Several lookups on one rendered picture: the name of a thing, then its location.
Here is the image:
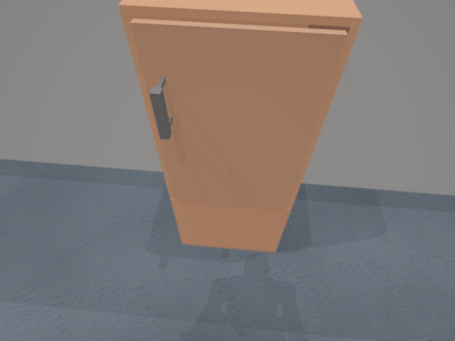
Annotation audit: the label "handle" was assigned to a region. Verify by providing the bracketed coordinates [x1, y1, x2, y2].
[149, 77, 173, 139]

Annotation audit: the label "cupboard door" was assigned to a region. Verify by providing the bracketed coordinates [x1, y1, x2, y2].
[130, 18, 348, 209]

